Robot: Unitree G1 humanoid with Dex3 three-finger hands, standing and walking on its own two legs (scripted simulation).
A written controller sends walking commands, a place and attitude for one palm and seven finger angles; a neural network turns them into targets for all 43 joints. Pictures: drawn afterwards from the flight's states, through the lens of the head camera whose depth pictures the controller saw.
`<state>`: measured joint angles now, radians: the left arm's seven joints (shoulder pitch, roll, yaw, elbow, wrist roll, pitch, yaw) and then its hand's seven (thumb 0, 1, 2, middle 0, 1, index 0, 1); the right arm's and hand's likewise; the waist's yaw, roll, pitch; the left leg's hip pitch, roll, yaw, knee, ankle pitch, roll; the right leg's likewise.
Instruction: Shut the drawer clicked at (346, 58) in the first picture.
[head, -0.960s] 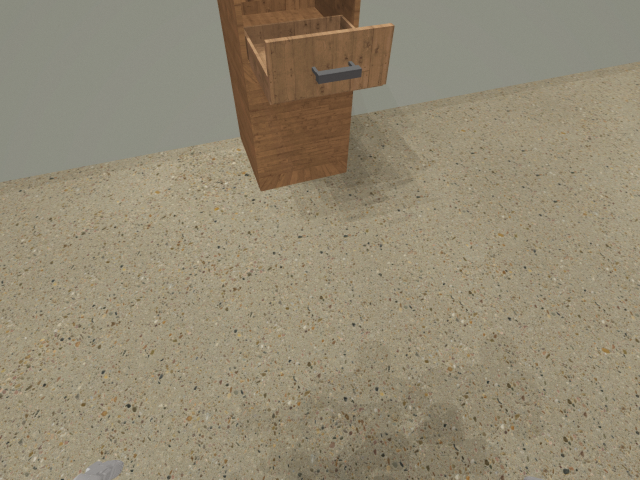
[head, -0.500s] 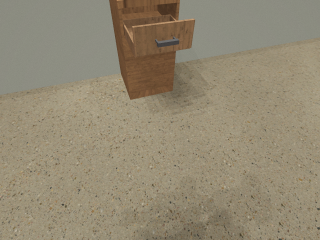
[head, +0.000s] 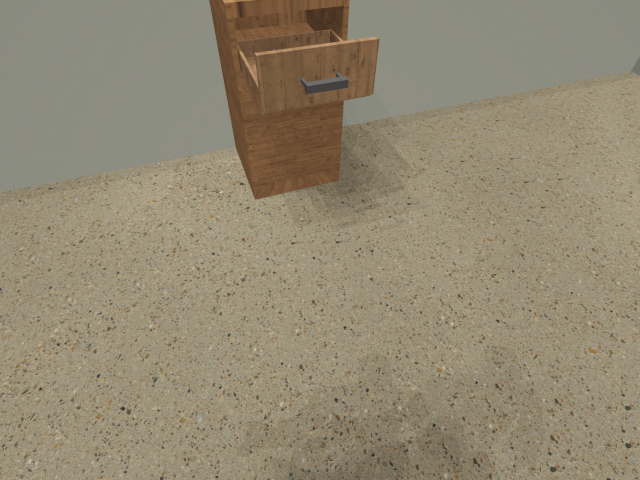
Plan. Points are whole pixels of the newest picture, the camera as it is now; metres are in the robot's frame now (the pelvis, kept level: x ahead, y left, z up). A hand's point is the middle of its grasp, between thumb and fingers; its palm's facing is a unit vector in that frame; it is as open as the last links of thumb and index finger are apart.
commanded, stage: look at it before walking up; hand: left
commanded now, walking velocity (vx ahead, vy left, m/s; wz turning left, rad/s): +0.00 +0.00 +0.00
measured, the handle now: (323, 81) +1.20 +0.05 -0.08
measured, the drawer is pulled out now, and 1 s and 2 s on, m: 0.30 0.30 0.30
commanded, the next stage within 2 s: walk to a spot facing it in 0.58 s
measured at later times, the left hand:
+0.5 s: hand out of the picture +0.07 +0.25 -0.16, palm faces -0.03 -0.94 -0.33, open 7.4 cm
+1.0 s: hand out of the picture +0.06 +0.20 -0.18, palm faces -0.12 -0.97 -0.22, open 7.4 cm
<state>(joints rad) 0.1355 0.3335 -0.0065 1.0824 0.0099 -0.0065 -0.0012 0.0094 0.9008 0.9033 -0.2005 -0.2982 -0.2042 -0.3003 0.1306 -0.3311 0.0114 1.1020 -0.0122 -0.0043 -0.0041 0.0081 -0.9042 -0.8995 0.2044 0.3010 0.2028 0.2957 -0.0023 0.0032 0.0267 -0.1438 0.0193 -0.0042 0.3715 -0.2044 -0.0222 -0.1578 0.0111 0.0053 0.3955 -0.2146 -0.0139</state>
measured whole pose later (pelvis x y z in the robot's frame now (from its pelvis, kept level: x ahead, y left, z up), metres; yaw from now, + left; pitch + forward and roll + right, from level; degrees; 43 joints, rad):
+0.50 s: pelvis +0.00 +0.00 +0.00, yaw +0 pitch -1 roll +0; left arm 0.15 0.34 0.00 1.09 0.01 -0.01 0.00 0.01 0.90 0.90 -0.20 -0.30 -0.20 -0.30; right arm 0.13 -0.33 0.01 1.11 -0.01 -0.01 -0.01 0.01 -0.90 -0.90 0.20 0.30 0.20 0.30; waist 0.00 0.00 0.03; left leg -0.13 0.02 0.00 0.35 -0.20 -0.02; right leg -0.15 0.01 0.01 0.37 -0.20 -0.01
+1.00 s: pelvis +0.04 -0.01 -0.01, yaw -9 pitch -1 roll +1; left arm 0.33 0.22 0.04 1.05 0.02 0.03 -0.04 0.01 0.90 0.90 -0.20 -0.30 -0.20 -0.30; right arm 0.28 -0.23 -0.03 1.05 -0.02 -0.03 -0.01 0.01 -0.90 -0.90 0.20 0.30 0.20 0.30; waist 0.02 0.00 0.02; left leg -0.12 0.07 0.14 0.51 -0.37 -0.03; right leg -0.32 0.01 -0.02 0.74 -0.46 -0.02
